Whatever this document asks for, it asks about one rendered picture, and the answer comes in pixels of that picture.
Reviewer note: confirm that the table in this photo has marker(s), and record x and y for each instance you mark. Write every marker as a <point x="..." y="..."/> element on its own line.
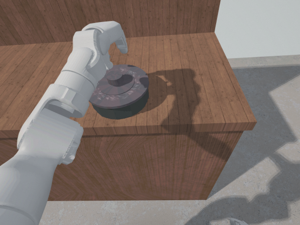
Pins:
<point x="176" y="147"/>

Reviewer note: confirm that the knob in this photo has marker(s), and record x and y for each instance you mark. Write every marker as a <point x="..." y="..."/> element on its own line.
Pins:
<point x="115" y="77"/>

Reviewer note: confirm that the robot left forearm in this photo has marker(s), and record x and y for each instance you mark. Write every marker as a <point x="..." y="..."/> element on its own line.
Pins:
<point x="69" y="95"/>

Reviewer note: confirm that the lid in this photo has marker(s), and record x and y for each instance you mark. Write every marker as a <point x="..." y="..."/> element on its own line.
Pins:
<point x="132" y="89"/>

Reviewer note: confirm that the left robot hand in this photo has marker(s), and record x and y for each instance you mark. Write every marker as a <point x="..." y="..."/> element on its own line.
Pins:
<point x="116" y="34"/>

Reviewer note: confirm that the pot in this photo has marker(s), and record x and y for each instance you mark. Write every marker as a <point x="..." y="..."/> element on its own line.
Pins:
<point x="124" y="112"/>

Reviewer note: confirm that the robot left upper arm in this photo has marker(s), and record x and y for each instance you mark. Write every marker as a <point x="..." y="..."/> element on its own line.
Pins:
<point x="26" y="178"/>

